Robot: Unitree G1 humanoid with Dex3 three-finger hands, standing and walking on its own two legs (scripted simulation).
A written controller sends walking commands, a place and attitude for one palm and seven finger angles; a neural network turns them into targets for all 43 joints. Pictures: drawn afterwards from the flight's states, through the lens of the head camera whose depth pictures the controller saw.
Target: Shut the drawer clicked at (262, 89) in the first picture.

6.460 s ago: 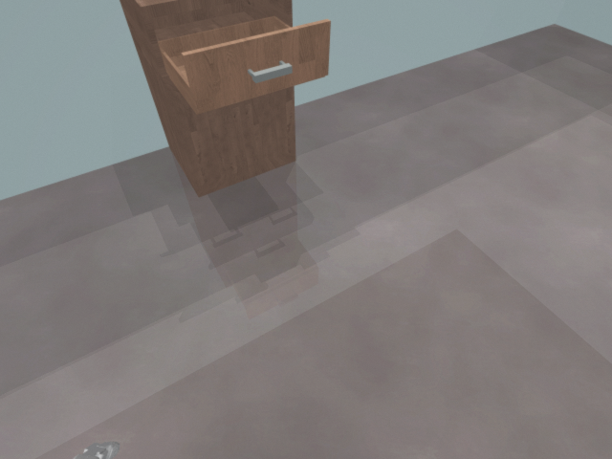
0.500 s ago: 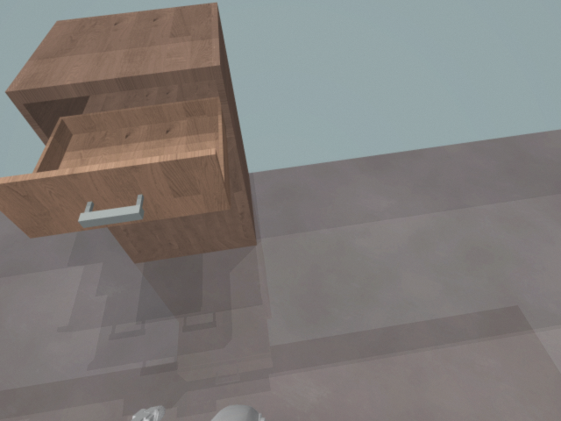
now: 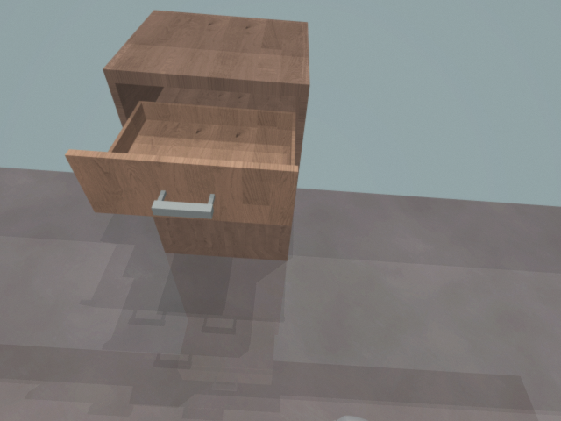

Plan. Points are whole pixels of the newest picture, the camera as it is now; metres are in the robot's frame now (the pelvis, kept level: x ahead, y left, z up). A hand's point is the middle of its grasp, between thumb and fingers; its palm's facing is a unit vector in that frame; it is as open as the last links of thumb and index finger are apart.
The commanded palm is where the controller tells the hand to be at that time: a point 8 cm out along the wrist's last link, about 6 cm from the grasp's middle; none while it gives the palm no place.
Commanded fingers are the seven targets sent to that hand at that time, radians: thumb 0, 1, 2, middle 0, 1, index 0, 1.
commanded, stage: take the last steps up to it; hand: left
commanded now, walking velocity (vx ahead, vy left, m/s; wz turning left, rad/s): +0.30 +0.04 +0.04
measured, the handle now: (185, 202) +0.55 +0.26 -0.09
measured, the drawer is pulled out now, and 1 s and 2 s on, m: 0.30 0.30 0.30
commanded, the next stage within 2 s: come to a stop and stand still in 0.60 s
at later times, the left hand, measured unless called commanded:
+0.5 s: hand (210, 376) +0.22 +0.14 -0.16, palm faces +0.10 -0.97 -0.23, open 7.1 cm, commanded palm none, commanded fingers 0.00 0.90 0.90 -0.20 -0.30 -0.20 -0.30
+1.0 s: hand (184, 387) +0.21 +0.18 -0.19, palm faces +0.08 -0.98 -0.18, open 7.4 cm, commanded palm none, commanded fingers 0.00 0.90 0.90 -0.20 -0.30 -0.20 -0.30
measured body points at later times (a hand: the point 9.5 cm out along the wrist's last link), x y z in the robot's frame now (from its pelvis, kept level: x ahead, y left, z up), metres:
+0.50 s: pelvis +0.15 -0.05 -0.01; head +0.15 -0.06 +0.44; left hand +0.22 +0.19 -0.15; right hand +0.11 -0.28 -0.18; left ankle +0.13 +0.09 -0.67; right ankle +0.18 -0.14 -0.75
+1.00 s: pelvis +0.24 +0.01 -0.01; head +0.27 +0.03 +0.44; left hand +0.20 +0.23 -0.17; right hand +0.35 -0.21 -0.15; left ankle +0.29 +0.11 -0.75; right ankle +0.20 -0.13 -0.68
